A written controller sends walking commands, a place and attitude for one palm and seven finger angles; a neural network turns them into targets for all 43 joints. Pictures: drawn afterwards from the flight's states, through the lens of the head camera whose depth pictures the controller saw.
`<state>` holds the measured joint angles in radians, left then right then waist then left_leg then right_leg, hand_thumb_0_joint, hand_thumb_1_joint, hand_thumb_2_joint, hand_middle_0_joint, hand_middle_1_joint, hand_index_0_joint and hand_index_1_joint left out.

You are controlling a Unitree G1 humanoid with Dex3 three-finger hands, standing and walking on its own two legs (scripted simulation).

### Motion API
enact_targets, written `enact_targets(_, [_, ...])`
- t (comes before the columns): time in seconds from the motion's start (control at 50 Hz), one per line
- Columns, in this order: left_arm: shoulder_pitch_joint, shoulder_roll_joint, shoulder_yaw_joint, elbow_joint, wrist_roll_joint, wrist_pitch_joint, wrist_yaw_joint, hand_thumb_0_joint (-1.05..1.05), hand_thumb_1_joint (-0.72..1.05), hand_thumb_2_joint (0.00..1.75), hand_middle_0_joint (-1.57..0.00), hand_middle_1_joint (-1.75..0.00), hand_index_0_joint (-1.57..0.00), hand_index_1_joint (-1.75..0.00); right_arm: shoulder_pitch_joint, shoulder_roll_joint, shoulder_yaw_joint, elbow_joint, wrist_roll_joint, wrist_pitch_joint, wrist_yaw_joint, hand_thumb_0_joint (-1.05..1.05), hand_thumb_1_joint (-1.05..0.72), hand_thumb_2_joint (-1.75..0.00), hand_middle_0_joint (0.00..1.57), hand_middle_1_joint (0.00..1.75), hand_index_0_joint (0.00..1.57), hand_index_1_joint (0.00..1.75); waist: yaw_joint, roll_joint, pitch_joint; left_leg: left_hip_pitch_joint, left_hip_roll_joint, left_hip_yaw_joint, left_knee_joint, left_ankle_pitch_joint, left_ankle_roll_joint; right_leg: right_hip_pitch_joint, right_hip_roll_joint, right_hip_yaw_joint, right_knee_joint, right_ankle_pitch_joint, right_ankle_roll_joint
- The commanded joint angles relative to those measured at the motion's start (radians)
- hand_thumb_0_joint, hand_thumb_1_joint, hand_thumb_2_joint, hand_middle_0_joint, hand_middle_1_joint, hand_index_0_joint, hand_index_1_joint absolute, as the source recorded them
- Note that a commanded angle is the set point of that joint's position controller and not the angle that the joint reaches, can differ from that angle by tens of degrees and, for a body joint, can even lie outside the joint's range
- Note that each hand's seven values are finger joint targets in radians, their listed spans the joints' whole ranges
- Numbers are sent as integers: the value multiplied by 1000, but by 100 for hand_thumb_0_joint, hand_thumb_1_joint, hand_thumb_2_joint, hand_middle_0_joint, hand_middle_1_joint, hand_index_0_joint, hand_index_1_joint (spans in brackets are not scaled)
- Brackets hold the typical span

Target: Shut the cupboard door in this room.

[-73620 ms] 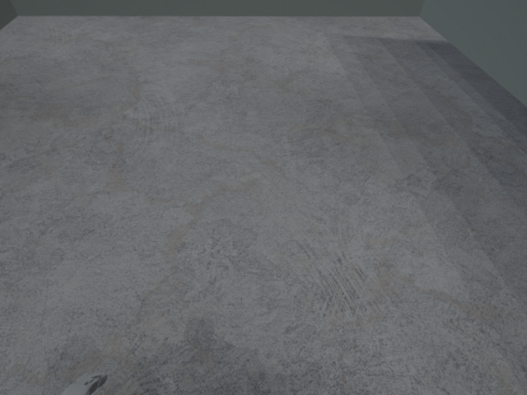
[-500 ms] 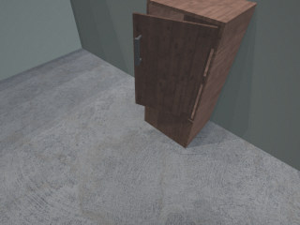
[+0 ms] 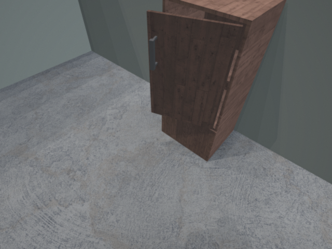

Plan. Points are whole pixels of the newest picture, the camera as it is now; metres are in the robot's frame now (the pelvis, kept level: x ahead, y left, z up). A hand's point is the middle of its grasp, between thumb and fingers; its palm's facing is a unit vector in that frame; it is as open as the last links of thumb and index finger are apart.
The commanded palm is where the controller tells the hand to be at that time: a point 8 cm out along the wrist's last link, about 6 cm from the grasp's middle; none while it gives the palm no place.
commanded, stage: look to check the result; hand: left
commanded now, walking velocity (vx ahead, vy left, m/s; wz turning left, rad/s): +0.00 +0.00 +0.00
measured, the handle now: (154, 53) +0.93 +0.11 +0.01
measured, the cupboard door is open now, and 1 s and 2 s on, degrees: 20 20 20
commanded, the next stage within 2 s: walk to a spot facing it in 0.20 s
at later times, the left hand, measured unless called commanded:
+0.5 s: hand out of the picture +0.03 +0.19 -0.18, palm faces +0.05 -0.97 -0.23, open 7.4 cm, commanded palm none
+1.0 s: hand out of the picture +0.04 +0.22 -0.16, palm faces +0.32 -0.91 -0.27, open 7.4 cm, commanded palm none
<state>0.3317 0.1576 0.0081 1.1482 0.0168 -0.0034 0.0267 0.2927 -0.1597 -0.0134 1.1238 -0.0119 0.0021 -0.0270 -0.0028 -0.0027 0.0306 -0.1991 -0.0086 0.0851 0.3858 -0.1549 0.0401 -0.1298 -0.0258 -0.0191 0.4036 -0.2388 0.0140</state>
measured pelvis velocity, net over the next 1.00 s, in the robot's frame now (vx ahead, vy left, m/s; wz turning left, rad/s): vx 0.01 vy -0.02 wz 0.34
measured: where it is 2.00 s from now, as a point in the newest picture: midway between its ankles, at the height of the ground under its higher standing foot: outside the picture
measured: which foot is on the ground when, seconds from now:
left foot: down 0.00-1.00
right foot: down 0.00-0.68, up 0.70-1.00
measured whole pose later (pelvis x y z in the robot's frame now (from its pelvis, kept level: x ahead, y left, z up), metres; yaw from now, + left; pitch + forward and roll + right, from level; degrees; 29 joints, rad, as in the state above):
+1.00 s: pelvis +0.01 -0.02 +0.00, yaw +20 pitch +2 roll -1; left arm 0.11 0.25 0.07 0.90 0.02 0.05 0.02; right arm 0.23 -0.22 -0.06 0.96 -0.03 0.05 -0.01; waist -0.04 0.01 0.09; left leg -0.35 -0.08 -0.14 0.45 -0.13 0.03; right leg -0.42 -0.02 0.04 0.89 -0.42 0.06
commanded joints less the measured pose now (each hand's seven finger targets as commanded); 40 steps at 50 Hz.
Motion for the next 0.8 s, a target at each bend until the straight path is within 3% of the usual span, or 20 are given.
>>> enact_targets(0.0, [49, 118, 21, -25, 1, -9, 7, 0, 90, 90, -20, -30, -20, -30, 41, -126, -21, -28, 1, -11, -9, 0, -90, -90, 20, 30, 20, 30, -10, 3, 84, 28, 113, -131, -107, -93, -1, -121, -67, 74, -107, -6, -49])
enact_targets(0.3, [-28, 173, 26, -39, -1, -16, 2, 0, 90, 90, -20, -30, -20, -30, -34, -177, -19, -32, 0, -18, -6, 0, -90, -90, 20, 30, 20, 30, -6, 1, 36, 69, 122, -129, -89, 35, -5, -63, -76, 82, -119, 74, -50])
enact_targets(0.36, [-4, 136, 24, -46, -4, -2, 9, 0, 90, 90, -20, -30, -20, -30, -14, -121, -8, -38, 2, -4, -1, 0, -90, -90, 20, 30, 20, 30, -2, -12, 34, 26, 112, -128, -39, 101, -12, -45, -89, 46, -70, 101, -38])
enact_targets(0.42, [-13, 162, 44, -71, -3, 12, 12, 0, 90, 90, -20, -30, -20, -30, -27, -137, -17, -58, -2, 9, 2, 0, -90, -90, 20, 30, 20, 30, 3, -9, 42, -41, 100, -139, 13, 102, -13, -40, -112, 26, -19, 93, -44])
enact_targets(0.46, [-19, 185, 58, -95, -1, 16, 13, 0, 90, 90, -20, -30, -20, -30, -38, -146, -26, -80, -1, 15, 5, 0, -90, -90, 20, 30, 20, 30, 8, -21, 31, -79, 87, -141, 64, 112, -14, -32, -136, 21, 0, 101, -61])
enact_targets(0.52, [-42, 213, 79, -135, 2, 22, 14, 0, 90, 90, -20, -30, -20, -30, -48, -133, -39, -111, -4, 26, 11, 0, -90, -90, 20, 30, 20, 30, 7, -92, 22, -138, 45, -99, 204, 61, -30, -36, -226, 53, -11, 90, -112])
enact_targets(0.58, [-97, 224, 90, -185, 9, 21, 19, 0, 90, 90, -20, -30, -20, -30, -50, -123, -53, -147, -9, 38, 18, 0, -90, -90, 20, 30, 20, 30, -9, -159, 20, -170, 44, -63, 383, -204, -50, -61, -327, 58, -5, 208, -179])
enact_targets(0.6, [-117, 226, 94, -199, 13, 21, 20, 0, 90, 90, -20, -30, -20, -30, -40, -123, -56, -153, -7, 37, 23, 0, -90, -90, 20, 30, 20, 30, -18, -143, 19, -161, 60, -68, 340, -214, -51, -60, -333, 26, 40, 252, -170])
enact_targets(0.62, [-127, 225, 95, -209, 14, 24, 20, 0, 90, 90, -20, -30, -20, -30, -25, -133, -58, -157, -6, 34, 28, 0, -90, -90, 20, 30, 20, 30, -27, -103, 14, -112, 80, -83, 260, -115, -45, -91, -312, -26, 107, 226, -135])
enact_targets(0.64, [-116, 205, 95, -220, 10, 30, 16, 0, 90, 90, -20, -30, -20, -30, 15, -162, -62, -157, -10, 27, 29, 0, -90, -90, 20, 30, 20, 30, -40, 43, -12, -44, 132, -200, 121, 138, -12, -146, -220, -103, 256, 123, -66])
enact_targets(0.66, [-93, 159, 89, -238, 0, 32, 13, 0, 90, 90, -20, -30, -20, -30, 51, -231, -73, -161, -19, 19, 22, 0, -90, -90, 20, 30, 20, 30, -43, 268, -12, 17, 271, -481, 19, 410, 75, -260, -66, -147, 454, -155, 14])
enact_targets(0.68, [-143, 157, 81, -261, 0, 38, 16, 0, 90, 90, -20, -30, -20, -30, 99, -255, -82, -143, -25, 21, 7, 0, -90, -90, 20, 30, 20, 30, -74, 290, -26, 67, 337, -613, -77, 412, 142, -348, -10, -48, 638, -401, 19])
enact_targets(0.7, [-167, 167, 86, -260, 6, 52, 18, 0, 90, 90, -20, -30, -20, -30, 107, -259, -82, -133, -22, 24, -1, 0, -90, -90, 20, 30, 20, 30, -66, 254, -25, 52, 321, -608, -102, 278, 101, -384, -35, 41, 715, -346, 9])
enact_targets(0.74, [-171, 175, 93, -265, 10, 49, 8, 0, 90, 90, -20, -30, -20, -30, 29, -244, -77, -172, -19, 23, -6, 0, -90, -90, 20, 30, 20, 30, -36, 144, 2, -21, 270, -547, -128, 17, 68, -404, -48, 70, 753, -205, 19])
enact_targets(0.78, [-160, 168, 94, -264, 9, 38, -3, 0, 90, 90, -20, -30, -20, -30, -12, -233, -76, -196, -20, 14, -8, 0, -90, -90, 20, 30, 20, 30, -18, 71, -43, -2, 234, -508, -116, 7, 98, -401, -42, 72, 723, -143, 35])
